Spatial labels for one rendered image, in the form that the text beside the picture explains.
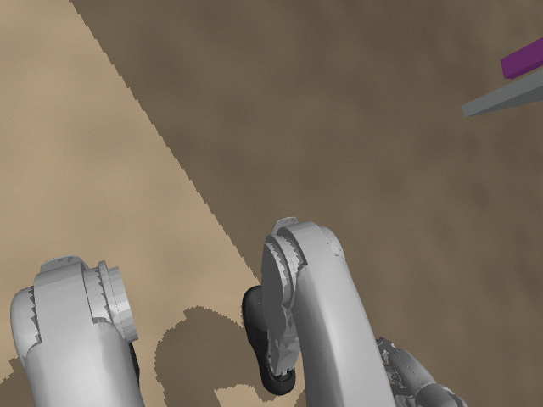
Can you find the right robot hand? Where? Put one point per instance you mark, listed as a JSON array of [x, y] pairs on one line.
[[408, 374]]

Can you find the right robot foot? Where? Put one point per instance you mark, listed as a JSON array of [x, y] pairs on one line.
[[256, 330]]

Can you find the right robot arm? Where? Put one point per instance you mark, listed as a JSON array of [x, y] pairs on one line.
[[438, 395]]

